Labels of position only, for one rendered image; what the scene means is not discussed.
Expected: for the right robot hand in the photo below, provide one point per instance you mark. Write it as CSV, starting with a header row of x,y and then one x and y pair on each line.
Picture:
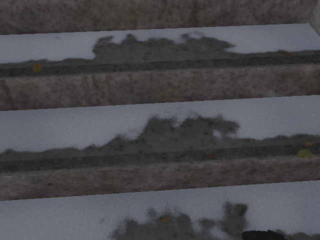
x,y
262,235

